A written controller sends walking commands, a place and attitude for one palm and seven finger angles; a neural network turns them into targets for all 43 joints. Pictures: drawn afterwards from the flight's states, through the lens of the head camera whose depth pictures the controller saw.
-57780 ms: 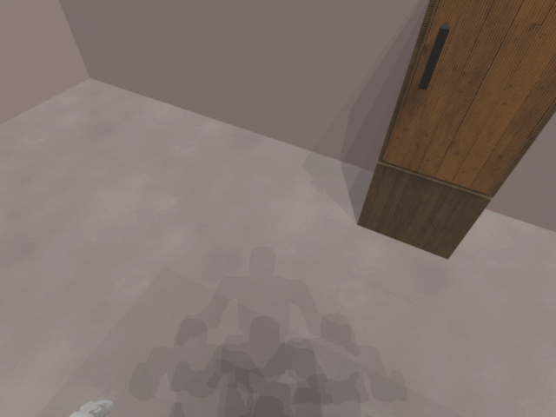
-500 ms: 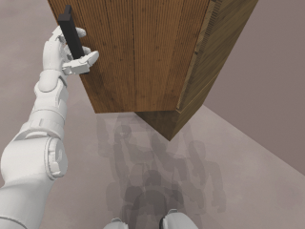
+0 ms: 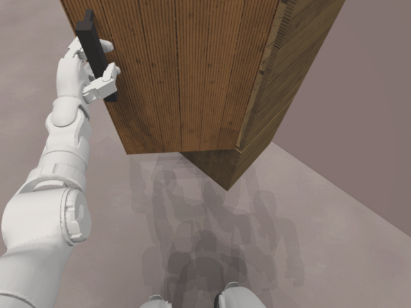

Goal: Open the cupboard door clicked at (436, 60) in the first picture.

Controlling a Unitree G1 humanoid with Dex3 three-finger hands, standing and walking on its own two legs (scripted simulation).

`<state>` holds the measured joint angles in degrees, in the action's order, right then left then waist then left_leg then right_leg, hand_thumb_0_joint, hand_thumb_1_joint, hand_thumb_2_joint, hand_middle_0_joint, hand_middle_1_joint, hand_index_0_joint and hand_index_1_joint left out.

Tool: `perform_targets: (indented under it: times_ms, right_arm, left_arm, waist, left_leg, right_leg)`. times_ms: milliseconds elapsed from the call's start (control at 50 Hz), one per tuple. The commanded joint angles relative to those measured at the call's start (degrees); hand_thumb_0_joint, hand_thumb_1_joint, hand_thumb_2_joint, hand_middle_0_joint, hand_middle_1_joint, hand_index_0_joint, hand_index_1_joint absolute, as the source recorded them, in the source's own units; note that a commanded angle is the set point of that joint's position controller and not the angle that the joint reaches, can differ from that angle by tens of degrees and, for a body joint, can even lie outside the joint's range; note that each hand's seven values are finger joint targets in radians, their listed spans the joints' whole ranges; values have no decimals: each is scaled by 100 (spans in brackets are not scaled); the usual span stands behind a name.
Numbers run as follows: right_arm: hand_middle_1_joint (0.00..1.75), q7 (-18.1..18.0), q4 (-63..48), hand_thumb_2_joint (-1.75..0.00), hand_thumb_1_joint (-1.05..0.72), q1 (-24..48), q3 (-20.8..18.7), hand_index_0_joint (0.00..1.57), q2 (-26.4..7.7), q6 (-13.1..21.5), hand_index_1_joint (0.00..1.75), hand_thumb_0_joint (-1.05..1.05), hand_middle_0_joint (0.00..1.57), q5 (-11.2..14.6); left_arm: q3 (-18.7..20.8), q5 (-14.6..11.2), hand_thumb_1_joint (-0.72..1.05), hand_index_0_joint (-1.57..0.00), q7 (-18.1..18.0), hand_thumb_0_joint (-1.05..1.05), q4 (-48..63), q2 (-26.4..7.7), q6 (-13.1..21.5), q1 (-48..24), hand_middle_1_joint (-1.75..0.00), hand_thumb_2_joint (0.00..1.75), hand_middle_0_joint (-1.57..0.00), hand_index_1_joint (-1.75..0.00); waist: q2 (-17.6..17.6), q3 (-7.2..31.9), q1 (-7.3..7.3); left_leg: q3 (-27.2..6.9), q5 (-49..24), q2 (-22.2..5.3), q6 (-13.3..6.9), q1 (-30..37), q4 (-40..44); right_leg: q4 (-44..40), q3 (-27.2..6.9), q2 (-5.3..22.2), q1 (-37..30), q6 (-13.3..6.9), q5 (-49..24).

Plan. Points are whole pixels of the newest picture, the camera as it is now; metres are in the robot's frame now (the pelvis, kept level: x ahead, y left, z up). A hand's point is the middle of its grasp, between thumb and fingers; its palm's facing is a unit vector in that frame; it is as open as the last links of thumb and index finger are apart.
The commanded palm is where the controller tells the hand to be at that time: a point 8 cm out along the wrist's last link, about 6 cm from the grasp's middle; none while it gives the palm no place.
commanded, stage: pull the door open along its arc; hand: left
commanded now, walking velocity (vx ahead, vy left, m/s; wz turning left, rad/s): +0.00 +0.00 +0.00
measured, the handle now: (101, 59) +0.58 +0.15 +0.11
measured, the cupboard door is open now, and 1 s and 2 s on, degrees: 46 85 86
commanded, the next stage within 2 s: open thumb and fingers to let go in 0.76 s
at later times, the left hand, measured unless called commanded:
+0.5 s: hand (142, 147) +0.37 +0.07 +0.12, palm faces +0.14 -0.98 +0.13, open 6.7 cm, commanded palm +0.30 +0.15 +0.11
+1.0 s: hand (172, 169) +0.32 +0.03 +0.12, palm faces +0.35 -0.94 -0.02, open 7.0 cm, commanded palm +0.28 +0.07 +0.11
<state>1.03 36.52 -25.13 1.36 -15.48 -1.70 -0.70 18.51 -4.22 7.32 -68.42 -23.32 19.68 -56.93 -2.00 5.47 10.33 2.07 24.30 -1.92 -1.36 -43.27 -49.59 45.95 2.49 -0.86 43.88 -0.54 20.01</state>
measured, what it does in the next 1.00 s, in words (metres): stands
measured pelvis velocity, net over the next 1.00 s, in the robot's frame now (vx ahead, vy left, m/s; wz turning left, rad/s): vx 0.02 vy -0.04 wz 0.07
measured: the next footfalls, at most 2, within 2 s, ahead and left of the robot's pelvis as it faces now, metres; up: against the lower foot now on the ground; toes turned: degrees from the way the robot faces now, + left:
none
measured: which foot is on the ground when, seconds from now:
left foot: down 0.00-1.00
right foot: down 0.00-1.00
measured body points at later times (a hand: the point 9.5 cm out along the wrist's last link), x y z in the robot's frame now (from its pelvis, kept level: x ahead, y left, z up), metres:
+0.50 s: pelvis +0.02 -0.01 +0.02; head +0.05 -0.02 +0.47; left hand +0.35 +0.12 +0.11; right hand +0.17 -0.24 -0.08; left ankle -0.01 +0.10 -0.70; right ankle +0.01 -0.12 -0.70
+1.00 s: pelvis +0.02 -0.04 +0.02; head +0.03 -0.07 +0.47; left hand +0.30 +0.07 +0.12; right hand +0.21 -0.24 -0.08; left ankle -0.01 +0.10 -0.70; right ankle +0.01 -0.12 -0.70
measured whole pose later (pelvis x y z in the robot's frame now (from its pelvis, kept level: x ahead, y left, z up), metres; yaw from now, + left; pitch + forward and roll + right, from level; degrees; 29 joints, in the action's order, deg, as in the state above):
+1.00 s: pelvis +0.02 -0.04 +0.02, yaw +4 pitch +3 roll +0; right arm 0.3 34.0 -8.3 1.0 -10.9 -7.3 -2.5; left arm -14.6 2.1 -32.2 -2.7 6.1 -2.0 -1.7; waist -3.0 2.6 0.4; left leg -1.7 21.2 -1.4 1.9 -19.4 -37.9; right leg 38.4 6.1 -0.7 20.5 -3.5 20.9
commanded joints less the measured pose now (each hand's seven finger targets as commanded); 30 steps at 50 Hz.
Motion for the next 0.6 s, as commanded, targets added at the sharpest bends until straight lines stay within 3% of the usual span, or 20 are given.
perform_targets:
  times_ms: [0,80,140,200,260,280,300,340,360,400,480,520,540,580]
  right_arm:
    - [30,-70,-499,-90,-90,-790,-375,20,-947,89,30,0,20,24]
    - [30,-43,-710,-90,-90,-562,-401,20,-898,52,30,0,20,96]
    - [30,-12,-865,-90,-90,-402,-431,20,-831,54,30,0,20,155]
    - [30,33,-1035,-90,-90,-179,-442,20,-765,97,30,0,20,210]
    - [30,60,-1212,-90,-90,138,-436,20,-693,150,30,0,20,258]
    - [30,90,-1263,-90,-90,436,-432,20,-502,217,30,0,20,260]
    - [30,129,-1297,-90,-90,575,-408,20,-478,278,30,0,20,230]
    - [30,215,-1287,-90,-90,687,-399,20,-415,325,30,0,20,199]
    - [30,241,-1316,-90,-90,747,-406,20,-416,311,30,0,20,160]
    - [30,221,-1380,-90,-90,943,-414,20,-371,254,30,0,20,89]
    - [30,172,-1546,-90,-90,1403,-326,20,-166,69,30,0,20,-11]
    - [30,97,-1604,-90,-90,1643,-273,20,-100,-73,30,0,20,-36]
    - [30,70,-1647,-90,-90,1753,-258,20,-52,-120,30,0,20,-59]
    - [30,8,-1645,-90,-90,1907,-211,20,18,-229,30,0,20,-82]
  left_arm:
    - [63,-152,90,-40,189,0,1392,-1016,352,-1792,-135,90,-40,-135]
    - [-39,-319,90,-40,237,0,1955,-723,220,-875,-135,90,-40,-135]
    - [-133,-415,90,-40,219,0,2713,-501,151,-82,-135,90,-40,-135]
    - [-367,-561,90,-40,187,0,3354,-46,-4,908,-135,90,-40,-135]
    - [-496,-669,90,-40,125,0,4318,236,-172,2088,-135,90,-40,-135]
    - [167,-1061,90,-40,-683,0,4960,515,-241,2108,-135,90,-40,-135]
    - [-338,-884,90,-40,-1087,0,5341,902,-313,2588,-135,90,-40,-135]
    - [-724,-714,90,-40,-1541,0,5917,1396,-483,3366,-135,90,-40,-135]
    - [-749,-603,90,-40,-1779,0,6211,1418,-562,3757,-135,90,-40,-135]
    - [-773,-332,90,-40,-2256,0,6875,1377,-667,4082,-135,90,-40,-135]
    - [-1480,202,90,-40,-2966,0,7877,1975,-1091,4993,-135,90,-40,-135]
    - [-1691,352,90,-40,-3269,0,8133,2145,-1330,5395,-135,90,-40,-135]
    - [-1849,438,90,-40,-3403,0,8363,2273,-1441,5501,-135,90,-40,-135]
    - [-2059,575,90,-40,-3633,0,8452,2428,-1653,5633,-135,90,-40,-135]
  waist:
    - [-120,2714,-247]
    - [42,2583,-436]
    - [-58,2692,-633]
    - [168,2380,-737]
    - [318,2216,-932]
    - [351,2174,-1347]
    - [141,2042,-1266]
    - [241,1786,-1223]
    - [482,1782,-1263]
    - [571,1828,-1319]
    - [476,1521,-1354]
    - [609,1184,-1336]
    - [509,1208,-1344]
    - [659,1018,-1318]
  left_leg:
    - [-275,-2457,166,-5,1643,508]
    - [-131,-2492,162,-20,1574,636]
    - [-87,-2976,140,-20,1803,698]
    - [-30,-3045,134,-46,1795,810]
    - [70,-2974,144,-43,1764,970]
    - [103,-2862,183,46,1655,1042]
    - [83,-2938,163,76,1828,1088]
    - [53,-3120,104,128,2007,1155]
    - [55,-3094,96,124,2023,1185]
    - [81,-2992,122,122,2061,1244]
    - [116,-2681,119,125,2198,1399]
    - [79,-2336,132,114,2219,1488]
    - [91,-2279,158,103,2302,1493]
    - [68,-2140,186,95,2354,1510]
  right_leg:
    - [-352,-64,-194,-1682,-101,-2391]
    - [-432,-76,-195,-2014,-89,-2628]
    - [-433,-73,-174,-2256,-102,-2966]
    - [-514,-35,-154,-2449,-101,-3059]
    - [-588,-55,-103,-2806,-85,-3282]
    - [-713,51,-134,-2888,-73,-3060]
    - [-686,84,-132,-2856,-76,-2924]
    - [-724,166,-100,-2763,-62,-2886]
    - [-732,178,-87,-2876,-62,-2913]
    - [-758,104,-24,-3182,-77,-3014]
    - [-905,18,82,-3335,-98,-2865]
    - [-1100,-21,120,-3371,-101,-2627]
    - [-1152,-62,132,-3424,-102,-2590]
    - [-1306,-120,165,-3485,-102,-2510]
